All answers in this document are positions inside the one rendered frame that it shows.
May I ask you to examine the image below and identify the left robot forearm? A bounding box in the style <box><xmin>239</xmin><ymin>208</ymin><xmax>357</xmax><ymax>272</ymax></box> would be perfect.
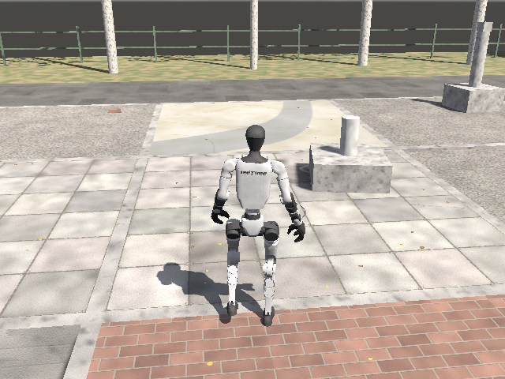
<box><xmin>213</xmin><ymin>189</ymin><xmax>226</xmax><ymax>213</ymax></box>

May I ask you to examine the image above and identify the robot left upper arm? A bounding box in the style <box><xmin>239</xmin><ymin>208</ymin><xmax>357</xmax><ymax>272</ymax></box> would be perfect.
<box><xmin>217</xmin><ymin>158</ymin><xmax>238</xmax><ymax>201</ymax></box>

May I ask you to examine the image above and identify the right robot shin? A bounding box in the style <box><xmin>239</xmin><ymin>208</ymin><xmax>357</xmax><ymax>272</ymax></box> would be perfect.
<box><xmin>264</xmin><ymin>264</ymin><xmax>276</xmax><ymax>316</ymax></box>

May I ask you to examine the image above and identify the right robot hand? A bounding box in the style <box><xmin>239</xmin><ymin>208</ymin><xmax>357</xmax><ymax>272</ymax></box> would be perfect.
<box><xmin>287</xmin><ymin>221</ymin><xmax>305</xmax><ymax>242</ymax></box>

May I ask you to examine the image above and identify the robot right upper arm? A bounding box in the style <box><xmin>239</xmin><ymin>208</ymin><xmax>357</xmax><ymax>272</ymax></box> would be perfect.
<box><xmin>271</xmin><ymin>160</ymin><xmax>293</xmax><ymax>205</ymax></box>

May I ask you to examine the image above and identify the right robot forearm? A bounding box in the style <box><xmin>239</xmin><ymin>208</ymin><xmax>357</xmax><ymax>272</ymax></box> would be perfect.
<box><xmin>285</xmin><ymin>192</ymin><xmax>302</xmax><ymax>226</ymax></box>

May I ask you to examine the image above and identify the left robot hand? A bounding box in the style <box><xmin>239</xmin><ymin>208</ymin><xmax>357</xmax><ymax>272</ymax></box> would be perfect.
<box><xmin>211</xmin><ymin>210</ymin><xmax>230</xmax><ymax>224</ymax></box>

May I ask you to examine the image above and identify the robot left thigh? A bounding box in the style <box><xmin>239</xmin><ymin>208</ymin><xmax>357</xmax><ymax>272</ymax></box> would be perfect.
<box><xmin>226</xmin><ymin>219</ymin><xmax>241</xmax><ymax>265</ymax></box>

